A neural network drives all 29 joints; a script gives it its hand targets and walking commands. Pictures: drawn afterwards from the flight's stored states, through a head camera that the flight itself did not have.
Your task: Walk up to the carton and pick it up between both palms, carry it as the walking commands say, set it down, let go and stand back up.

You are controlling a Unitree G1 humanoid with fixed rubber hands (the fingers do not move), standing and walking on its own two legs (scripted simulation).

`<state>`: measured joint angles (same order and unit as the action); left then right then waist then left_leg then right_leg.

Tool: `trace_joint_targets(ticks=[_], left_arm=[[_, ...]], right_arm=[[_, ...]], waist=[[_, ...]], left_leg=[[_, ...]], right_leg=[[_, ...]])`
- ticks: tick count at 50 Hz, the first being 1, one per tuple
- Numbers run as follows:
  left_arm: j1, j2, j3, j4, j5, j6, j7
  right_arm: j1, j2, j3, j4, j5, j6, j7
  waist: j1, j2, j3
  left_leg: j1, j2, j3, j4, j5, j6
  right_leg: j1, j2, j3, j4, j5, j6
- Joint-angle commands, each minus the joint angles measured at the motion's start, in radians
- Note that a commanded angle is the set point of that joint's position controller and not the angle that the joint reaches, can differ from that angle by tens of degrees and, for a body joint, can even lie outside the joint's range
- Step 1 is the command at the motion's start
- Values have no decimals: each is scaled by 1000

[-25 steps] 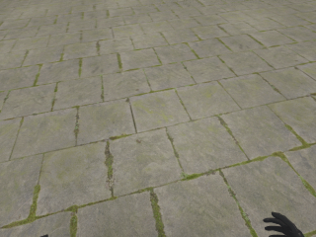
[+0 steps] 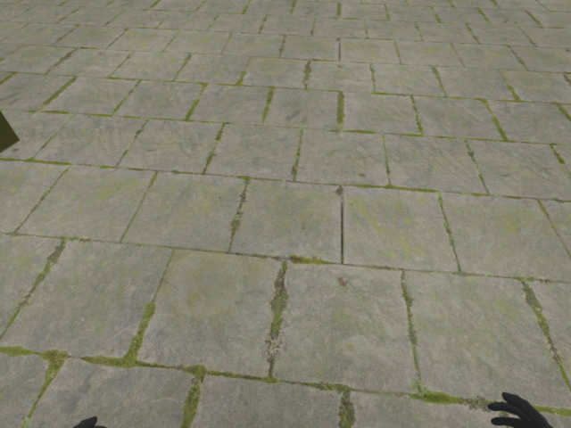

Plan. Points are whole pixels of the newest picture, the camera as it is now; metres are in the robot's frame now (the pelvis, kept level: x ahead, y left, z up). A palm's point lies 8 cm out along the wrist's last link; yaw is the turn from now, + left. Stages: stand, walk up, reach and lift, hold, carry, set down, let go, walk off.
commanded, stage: walk up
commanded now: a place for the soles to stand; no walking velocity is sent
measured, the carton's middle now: out of the picture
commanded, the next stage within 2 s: none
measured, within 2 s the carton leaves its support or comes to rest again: neither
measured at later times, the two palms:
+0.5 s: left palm out of the picture +0.15 +0.35 -0.08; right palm (386, 227) +0.50 -0.19 -0.06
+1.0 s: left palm (32, 293) +0.39 +0.48 -0.09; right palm (318, 174) +0.71 -0.08 -0.11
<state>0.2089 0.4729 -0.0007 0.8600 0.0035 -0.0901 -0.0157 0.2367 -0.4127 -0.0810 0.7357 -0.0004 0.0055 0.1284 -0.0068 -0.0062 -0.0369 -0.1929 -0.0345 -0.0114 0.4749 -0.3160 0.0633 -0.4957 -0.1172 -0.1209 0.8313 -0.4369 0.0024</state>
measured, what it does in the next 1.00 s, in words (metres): walks ahead, turning left: right foot, then left foot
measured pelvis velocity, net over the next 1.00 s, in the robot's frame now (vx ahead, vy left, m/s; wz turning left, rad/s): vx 0.47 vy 0.14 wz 0.55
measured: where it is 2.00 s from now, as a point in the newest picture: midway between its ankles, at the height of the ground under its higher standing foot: (167, 279)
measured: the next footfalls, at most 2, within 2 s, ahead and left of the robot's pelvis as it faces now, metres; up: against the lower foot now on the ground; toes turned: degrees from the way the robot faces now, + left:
right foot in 0.16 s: +0.23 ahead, -0.11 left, +0.00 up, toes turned -3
left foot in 0.60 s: +0.39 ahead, +0.25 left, +0.00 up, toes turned +30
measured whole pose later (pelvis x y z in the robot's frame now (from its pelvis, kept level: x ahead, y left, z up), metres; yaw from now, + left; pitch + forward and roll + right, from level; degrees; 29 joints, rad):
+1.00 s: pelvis +0.47 +0.14 -0.02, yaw +32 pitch +1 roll +2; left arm 0.24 0.48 0.00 0.86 0.00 -0.13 -0.04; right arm 0.30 -0.41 -0.08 0.74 0.00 -0.04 0.11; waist -0.02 -0.01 -0.03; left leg -0.25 -0.02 -0.01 0.69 -0.42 0.05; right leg -0.44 -0.13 -0.15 0.57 -0.20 -0.04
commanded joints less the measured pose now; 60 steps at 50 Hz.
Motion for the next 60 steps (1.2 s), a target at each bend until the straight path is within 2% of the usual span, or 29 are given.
trace_joint_targets(ticks=[1, 3, 5, 6, 7, 8, 10, 13, 16, 18, 21, 24, 25, 28, 29, 30, 31, 32, 35, 38, 39, 44, 46, 47, 48, 50, 54, 58, 60], left_arm=[[-85, 208, 97, -55, 6, -42, 10], [-90, 188, 98, -50, 12, -45, 12], [89, 215, 126, -13, 15, -53, 23], [315, 287, 157, 35, 33, -55, 39], [431, 363, 178, 55, 42, -66, 51], [357, 380, 180, 17, 27, -78, 51], [153, 331, 164, -51, 38, -90, 50], [78, 268, 133, -24, 35, -93, 28], [86, 296, 151, -23, 35, -88, 18], [58, 314, 156, -35, 36, -86, 14], [88, 289, 156, -21, 28, -81, 4], [64, 308, 158, -29, 27, -68, 1], [83, 295, 152, -35, 22, -60, 5], [30, 290, 143, -51, 5, -47, 6], [18, 269, 131, -79, 0, -34, 7], [72, 208, 99, -94, -19, -38, 2], [92, 148, 72, -122, -17, -54, -5], [75, 269, 79, -120, -35, -60, 0], [-113, 225, 85, -113, -12, -65, -19], [-25, 196, 95, -61, -3, -32, -29], [-21, 201, 94, -59, -4, -29, -35], [14, 185, 100, -12, 0, -58, -38], [172, 233, 134, 31, 15, -63, -17], [320, 284, 153, 60, 22, -61, 0], [373, 369, 180, 60, 32, -67, 15], [231, 376, 157, -20, 18, -74, 21], [117, 320, 134, -19, 30, -74, -5], [116, 330, 147, -24, 23, -75, -17], [113, 308, 133, -39, 16, -73, -17]], right_arm=[[-34, -248, -83, -78, -32, -42, -1], [-86, -238, -78, -83, -33, -40, 4], [-151, -243, -78, -116, -16, -42, 1], [-169, -172, -58, -133, -4, -45, -6], [-153, -77, -26, -159, -6, -55, -13], [-158, -177, -50, -150, -28, -58, -22], [-128, -211, -68, -83, -29, -51, -6], [-161, -223, -75, -73, -22, -47, 21], [-207, -211, -61, -90, -37, -29, 47], [-223, -183, -44, -67, -26, -26, 56], [-292, -167, -36, -80, -10, -29, 60], [-264, -166, -33, -77, -11, -29, 52], [-267, -162, -37, -77, -18, -35, 48], [-77, -195, -67, -18, -40, -44, 29], [99, -250, -89, 35, -59, -48, 6], [234, -320, -117, 47, -75, -52, -26], [182, -353, -124, 21, -62, -52, -50], [121, -342, -114, -28, -35, -57, -58], [131, -300, -102, 9, -12, -64, -76], [-22, -288, -82, -26, -7, -82, -57], [-33, -290, -73, -43, -11, -82, -51], [-48, -265, -67, -69, -15, -86, -14], [-65, -233, -60, -72, -11, -81, -19], [-74, -176, -44, -100, 3, -88, -23], [-87, -123, -27, -113, 3, -93, -28], [-72, -210, -58, -95, -43, -81, -29], [-130, -213, -64, -54, -18, -93, -4], [-170, -189, -52, -52, -24, -68, 17], [-195, -179, -48, -62, -23, -71, 24]], waist=[[-46, 168, -13], [-23, 160, 22], [83, 75, -47], [191, -56, -169], [200, -269, -225], [156, -90, -194], [77, 101, -53], [61, -89, 71], [58, -61, 115], [52, -113, 121], [69, -17, 110], [38, -105, 116], [46, -45, 74], [-60, -40, -92], [-131, 58, -225], [-186, 240, -308], [-134, 439, -308], [-134, 244, -286], [-115, 10, -129], [-29, 149, 5], [-23, 196, 68], [-12, 112, 7], [78, 14, -58], [142, -111, -165], [182, -284, -148], [97, -37, -9], [77, -137, 79], [84, -203, 99], [75, -113, 118]], left_leg=[[6, 124, -255, -235, 222, 93], [-96, 112, -238, -215, 254, 95], [-233, 74, -166, 59, 457, 59], [-302, 26, -112, 367, 466, 49], [-545, -58, -83, 620, -79, 24], [-665, 12, -139, 726, -86, -3], [-620, 123, -170, 746, 68, -24], [-522, 162, -106, 535, 83, -61], [-526, 186, -64, 448, 152, -76], [-485, 190, 5, 346, 199, -87], [-400, 162, 71, 227, 300, -73], [-390, 172, 51, 163, 282, -42], [-376, 149, 78, 146, 266, -39], [-102, 42, 140, 72, 178, 31], [121, -17, 74, -7, -7, 87], [411, 102, -140, -21, 20, 143], [579, 277, -508, -81, 66, 207], [635, 298, -549, -71, 134, 283], [359, 272, -333, -76, 353, 179], [-27, 198, -235, -224, -54, 123], [-118, 192, -213, -265, -147, 163], [-150, 166, -147, -217, -126, 149], [-292, 135, -57, 64, 13, 101], [-416, 75, -14, 311, 97, 46], [-637, -37, 9, 547, -152, -3], [-668, 77, -122, 700, -69, -41], [-550, 124, -28, 421, -81, -65], [-531, 144, 32, 312, 94, -74], [-442, 137, 69, 239, 207, -74]], right_leg=[[61, 74, -56, -173, 220, -21], [178, 92, -61, -208, 284, -25], [482, 130, -93, -342, 335, -46], [739, 13, 38, -430, 285, -57], [919, -299, 422, -505, 219, -119], [841, -446, 588, -552, 79, -203], [619, -420, 477, -606, -102, -196], [375, -290, 126, -656, -26, -162], [339, -304, 74, -727, -115, -176], [327, -276, -51, -730, -52, -165], [327, -224, -167, -711, 56, -147], [406, -227, -207, -674, 165, -154], [445, -244, -211, -635, 193, -160], [491, -188, -259, -320, 567, -129], [433, -149, -241, -5, 660, -109], [131, -84, -182, 276, 509, -67], [-193, 41, -94, 389, -105, -15], [-303, 61, 45, 360, -93, -25], [-278, -15, 58, 246, 9, -47], [-68, -47, 53, 94, 58, -36], [-63, -43, 23, 14, 65, -26], [191, 25, -41, -261, 363, -12], [496, 33, -43, -317, 356, -44], [696, -65, 110, -382, 138, -91], [774, -304, 436, -546, -86, -148], [560, -417, 582, -646, -441, -223], [375, -305, 234, -652, -155, -242], [420, -264, 104, -680, -111, -224], [367, -219, 19, -689, -6, -193]])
